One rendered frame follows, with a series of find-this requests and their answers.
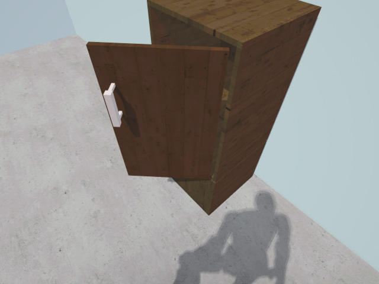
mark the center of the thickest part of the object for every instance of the handle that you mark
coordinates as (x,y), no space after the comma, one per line
(112,106)

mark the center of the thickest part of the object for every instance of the cupboard door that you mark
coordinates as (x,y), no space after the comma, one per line
(170,97)

